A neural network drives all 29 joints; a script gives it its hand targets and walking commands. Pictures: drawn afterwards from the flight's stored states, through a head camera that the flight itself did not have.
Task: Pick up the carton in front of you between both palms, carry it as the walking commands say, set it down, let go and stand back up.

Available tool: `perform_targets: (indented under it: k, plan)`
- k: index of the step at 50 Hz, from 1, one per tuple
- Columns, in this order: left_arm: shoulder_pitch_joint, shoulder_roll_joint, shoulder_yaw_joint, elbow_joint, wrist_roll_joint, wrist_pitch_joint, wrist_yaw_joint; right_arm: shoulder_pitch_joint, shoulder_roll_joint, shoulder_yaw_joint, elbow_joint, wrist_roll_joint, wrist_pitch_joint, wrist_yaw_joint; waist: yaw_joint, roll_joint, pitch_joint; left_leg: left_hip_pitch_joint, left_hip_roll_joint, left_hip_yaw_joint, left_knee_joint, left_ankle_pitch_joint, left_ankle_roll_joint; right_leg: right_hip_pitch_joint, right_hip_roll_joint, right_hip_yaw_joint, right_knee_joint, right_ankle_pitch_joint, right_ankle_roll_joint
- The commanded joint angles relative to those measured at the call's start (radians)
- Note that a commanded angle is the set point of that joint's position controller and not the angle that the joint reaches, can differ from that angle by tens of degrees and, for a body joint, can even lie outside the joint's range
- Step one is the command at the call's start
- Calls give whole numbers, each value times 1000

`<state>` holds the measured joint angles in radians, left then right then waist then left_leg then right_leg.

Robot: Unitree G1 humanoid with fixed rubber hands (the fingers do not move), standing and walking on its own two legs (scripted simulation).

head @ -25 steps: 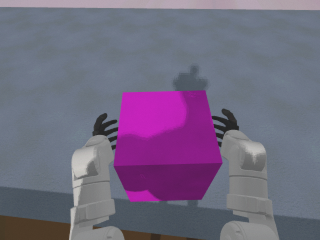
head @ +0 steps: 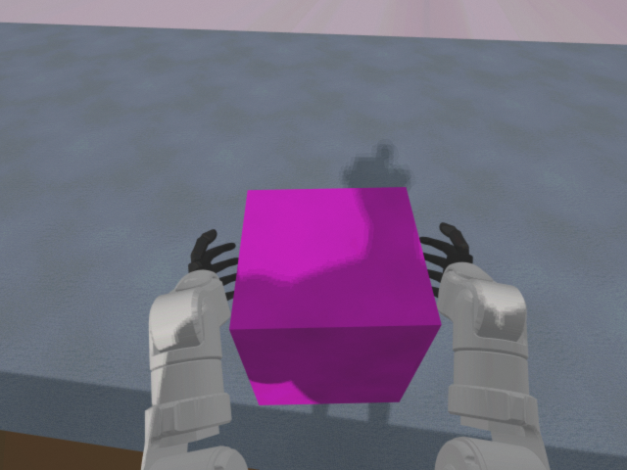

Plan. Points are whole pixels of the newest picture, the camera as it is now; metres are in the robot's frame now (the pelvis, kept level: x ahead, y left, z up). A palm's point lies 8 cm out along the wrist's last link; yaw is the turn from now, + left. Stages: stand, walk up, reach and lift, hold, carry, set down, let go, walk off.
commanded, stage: carry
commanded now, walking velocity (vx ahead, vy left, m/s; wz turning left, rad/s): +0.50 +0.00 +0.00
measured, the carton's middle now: (328, 302) +0.34 +0.00 +0.04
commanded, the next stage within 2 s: none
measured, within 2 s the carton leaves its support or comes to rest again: neither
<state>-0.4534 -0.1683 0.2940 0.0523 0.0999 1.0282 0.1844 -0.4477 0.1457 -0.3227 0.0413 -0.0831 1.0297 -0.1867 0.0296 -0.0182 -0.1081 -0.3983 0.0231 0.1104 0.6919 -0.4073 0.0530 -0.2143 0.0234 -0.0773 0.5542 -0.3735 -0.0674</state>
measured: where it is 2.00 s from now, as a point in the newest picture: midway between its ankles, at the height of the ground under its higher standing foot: (311, 294)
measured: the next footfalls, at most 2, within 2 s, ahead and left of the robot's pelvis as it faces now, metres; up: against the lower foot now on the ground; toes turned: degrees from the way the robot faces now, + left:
right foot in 0.54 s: +0.27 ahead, -0.07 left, +0.00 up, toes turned -2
left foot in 1.00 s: +0.64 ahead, +0.09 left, -0.13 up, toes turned +4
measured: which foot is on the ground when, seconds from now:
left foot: down 0.00-0.56, up 0.58-0.98, down 1.00-1.00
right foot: down 0.00-0.12, up 0.14-0.52, down 0.54-1.00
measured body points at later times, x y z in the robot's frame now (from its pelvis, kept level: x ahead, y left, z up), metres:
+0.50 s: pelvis +0.17 +0.02 -0.01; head +0.18 +0.02 +0.44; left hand +0.52 +0.18 +0.09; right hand +0.51 -0.14 +0.09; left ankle +0.06 +0.11 -0.73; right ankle +0.23 -0.07 -0.71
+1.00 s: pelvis +0.48 +0.02 -0.10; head +0.47 +0.02 +0.35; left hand +0.81 +0.19 +0.02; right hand +0.82 -0.13 +0.02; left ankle +0.62 +0.09 -0.84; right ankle +0.25 -0.07 -0.71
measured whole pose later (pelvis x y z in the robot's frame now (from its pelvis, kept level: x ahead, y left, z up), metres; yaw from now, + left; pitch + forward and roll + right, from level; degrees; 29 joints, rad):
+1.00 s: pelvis +0.48 +0.02 -0.10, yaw -1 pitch +2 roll -4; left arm -0.45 -0.14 0.22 -0.07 0.01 0.97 0.20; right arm -0.42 0.13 -0.30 -0.10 -0.07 0.96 -0.20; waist 0.09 0.07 -0.07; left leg -0.44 0.03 0.09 0.34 0.34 0.08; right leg -0.15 0.09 -0.08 1.10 -0.61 -0.04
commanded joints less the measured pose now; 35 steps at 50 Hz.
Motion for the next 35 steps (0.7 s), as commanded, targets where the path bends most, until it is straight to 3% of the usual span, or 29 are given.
perform_targets:
  k: [1, 3, 5, 6, 7, 8, 9, 10, 11, 13, 15, 20, 21, 23, 25, 26, 27, 28, 29, 30, 31, 32, 34, 35]
  plan:
    - [-673, -734, -597, -84, -192, -34, 3, -637, 757, 573, -18, 140, -32, 0, 45, -97, -193, -222, -2, -32, 43, -21, 17, 271, -316, 371, -181, 249, -181]
    - [-675, -749, -615, -95, -206, -40, 4, -619, 759, 562, -15, 137, -37, 0, 36, -102, -219, -131, -31, -4, -32, 11, 20, 243, -282, 299, -130, 305, -148]
    - [-666, -757, -623, -91, -209, -44, 6, -597, 756, 551, -13, 133, -41, 1, -3, -68, -251, 148, -42, 10, -225, 138, 33, 85, -216, 173, -32, 220, -83]
    - [-662, -766, -629, -89, -207, -45, 7, -580, 747, 541, -4, 130, -43, -1, -46, 43, -308, 388, 64, -164, -292, 118, 74, -92, -142, 75, 135, 241, -23]
    - [-658, -776, -634, -98, -213, -40, 4, -550, 724, 531, 2, 117, -48, -6, -86, 289, -324, 559, 302, -554, -319, 262, 190, -373, -17, -19, 366, 39, 40]
    - [-675, -777, -638, -89, -219, -43, 4, -539, 718, 529, 1, 107, -51, -8, -81, 322, -300, 617, 346, -668, -333, 384, 238, -522, 16, 41, 499, -223, 31]
    - [-672, -787, -629, -83, -221, -50, 3, -557, 729, 547, -29, 115, -54, -6, -78, 189, -299, 613, 336, -609, -297, 472, 241, -551, -25, 89, 558, -224, 24]
    - [-661, -797, -613, -78, -219, -54, 2, -597, 753, 576, -70, 138, -61, -1, -76, 83, -306, 597, 318, -537, -286, 519, 222, -558, -45, 94, 559, -177, 25]
    - [-645, -806, -605, -76, -215, -57, 0, -643, 770, 608, -112, 168, -71, 6, -71, 55, -304, 573, 295, -470, -295, 520, 193, -550, -58, 91, 518, -125, 31]
    - [-633, -809, -604, -95, -208, -68, 1, -696, 784, 652, -183, 216, -90, 16, -69, 100, -314, 535, 238, -353, -323, 538, 155, -488, -57, 65, 414, -46, 54]
    - [-615, -782, -610, -123, -205, -77, 7, -681, 768, 679, -216, 238, -100, 16, -79, 124, -327, 536, 215, -310, -327, 597, 154, -463, -32, 43, 351, -2, 63]
    - [-523, -703, -590, -150, -165, -75, 18, -568, 733, 694, -194, 233, -91, 9, -90, 157, -344, 504, 169, -184, -267, 736, 135, -377, -5, -21, 260, 212, 38]
    - [-509, -694, -587, -150, -161, -71, 15, -544, 731, 693, -178, 228, -87, 9, -80, 174, -369, 510, 195, -193, -220, 750, 141, -370, -32, 10, 317, 292, 19]
    - [-504, -678, -578, -143, -153, -63, 9, -534, 731, 689, -150, 211, -77, 9, -76, 158, -329, 501, 210, -203, -170, 729, 139, -404, -43, 21, 296, 245, 4]
    - [-503, -666, -562, -115, -144, -55, 4, -541, 730, 682, -124, 192, -67, 9, -27, 151, -306, 384, 207, -161, -61, 855, 108, -256, -9, -19, 231, 144, -24]
    - [-490, -664, -554, -89, -140, -52, 1, -546, 727, 676, -112, 185, -62, 8, 24, 110, -323, 254, 180, -92, 81, 932, 75, -61, 32, -55, 150, 125, -46]
    - [-449, -658, -540, -55, -127, -51, 0, -560, 727, 672, -102, 177, -59, 5, 96, 5, -339, 84, 120, -31, 314, 817, 38, 141, 7, 0, 51, 175, -64]
    - [-440, -642, -530, -30, -109, -52, 4, -558, 732, 659, -91, 163, -54, 2, 86, -248, -318, -175, -13, -4, 589, 247, -12, 276, -195, 345, -13, 398, -118]
    - [-460, -652, -536, -20, -116, -58, 8, -551, 729, 636, -79, 155, -57, 1, 45, -341, -320, -436, -104, -75, 712, -144, -19, 401, -308, 673, -90, 565, -254]
    - [-506, -697, -569, -47, -146, -64, 4, -583, 738, 625, -83, 153, -65, -3, 63, -187, -296, -510, -46, -156, 731, -178, 0, 398, -336, 686, -65, 489, -278]
    - [-570, -750, -612, -80, -189, -72, -5, -598, 755, 602, -74, 146, -73, -5, 68, -42, -272, -514, -18, -173, 692, -145, -7, 335, -314, 638, -47, 432, -259]
    - [-639, -786, -652, -126, -233, -82, -16, -586, 778, 584, -61, 140, -81, -5, 41, 18, -250, -489, 12, -177, 608, -106, -15, 262, -308, 586, -38, 385, -228]
    - [-714, -820, -698, -177, -287, -102, -30, -573, 790, 571, -61, 127, -100, -5, 19, 8, -241, -375, 28, -157, 448, -31, -43, 139, -274, 477, -84, 287, -196]
    - [-717, -824, -705, -182, -297, -112, -33, -586, 792, 579, -75, 129, -112, -4, 22, -22, -232, -341, 19, -127, 390, -19, -49, 105, -262, 443, -108, 303, -202]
